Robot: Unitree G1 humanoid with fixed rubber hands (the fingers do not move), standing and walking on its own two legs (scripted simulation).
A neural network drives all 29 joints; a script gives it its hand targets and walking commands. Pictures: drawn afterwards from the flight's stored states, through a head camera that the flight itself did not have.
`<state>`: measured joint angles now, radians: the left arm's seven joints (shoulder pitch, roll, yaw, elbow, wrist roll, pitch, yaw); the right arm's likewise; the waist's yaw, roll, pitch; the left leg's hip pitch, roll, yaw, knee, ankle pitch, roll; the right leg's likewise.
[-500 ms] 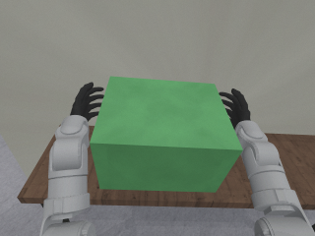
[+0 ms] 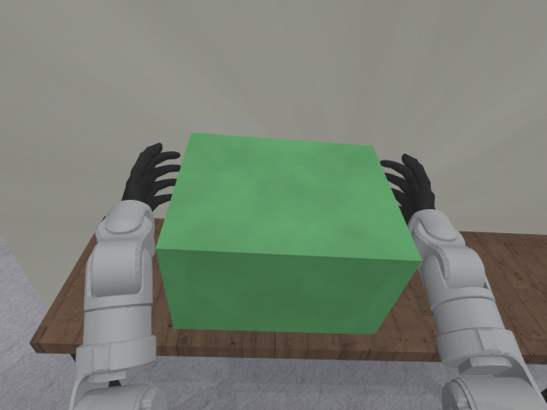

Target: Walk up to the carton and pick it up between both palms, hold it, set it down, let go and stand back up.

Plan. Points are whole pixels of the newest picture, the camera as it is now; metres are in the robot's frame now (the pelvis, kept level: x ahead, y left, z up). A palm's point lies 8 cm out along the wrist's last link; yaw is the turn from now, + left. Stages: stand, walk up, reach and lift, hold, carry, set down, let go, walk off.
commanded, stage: hold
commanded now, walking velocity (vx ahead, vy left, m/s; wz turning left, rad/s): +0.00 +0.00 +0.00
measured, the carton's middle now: (280, 230) +0.36 +0.00 +0.14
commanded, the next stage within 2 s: set down in 0.04 s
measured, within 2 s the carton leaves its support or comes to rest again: neither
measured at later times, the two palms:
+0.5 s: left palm (134, 195) +0.36 +0.21 +0.19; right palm (395, 215) +0.37 -0.17 +0.16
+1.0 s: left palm (150, 208) +0.38 +0.20 +0.15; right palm (394, 224) +0.39 -0.18 +0.14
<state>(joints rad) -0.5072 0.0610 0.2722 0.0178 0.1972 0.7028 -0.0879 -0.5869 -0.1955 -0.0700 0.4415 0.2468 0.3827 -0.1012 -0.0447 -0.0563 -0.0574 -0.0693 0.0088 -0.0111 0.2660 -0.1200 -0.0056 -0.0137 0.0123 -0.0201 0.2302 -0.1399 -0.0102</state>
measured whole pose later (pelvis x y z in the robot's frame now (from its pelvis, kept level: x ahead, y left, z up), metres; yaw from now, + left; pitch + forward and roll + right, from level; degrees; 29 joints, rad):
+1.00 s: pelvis +0.02 +0.00 +0.00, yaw +0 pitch -4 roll +0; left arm -0.56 0.04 0.31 0.35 0.21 0.30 -0.12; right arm -0.55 -0.12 -0.18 0.68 0.01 -0.03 -0.07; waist 0.02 -0.06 0.02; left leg -0.05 0.01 0.00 0.28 -0.15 -0.01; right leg 0.00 0.01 -0.03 0.25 -0.18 -0.01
